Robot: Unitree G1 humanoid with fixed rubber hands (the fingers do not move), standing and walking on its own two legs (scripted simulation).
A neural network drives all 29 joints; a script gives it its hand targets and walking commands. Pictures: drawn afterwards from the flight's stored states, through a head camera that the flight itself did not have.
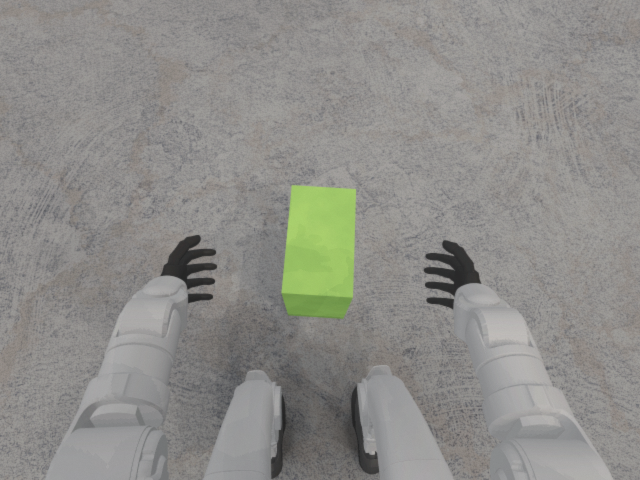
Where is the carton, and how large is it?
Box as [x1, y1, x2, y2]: [281, 185, 355, 318]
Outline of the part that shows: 292,185 281,292 287,312 290,315 342,318 352,298 355,189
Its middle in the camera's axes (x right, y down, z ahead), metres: +0.00 +0.04 +1.01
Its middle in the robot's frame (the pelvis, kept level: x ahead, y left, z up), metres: +0.55 -0.02 -0.55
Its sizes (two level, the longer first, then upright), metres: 0.265 0.155 0.271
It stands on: the floor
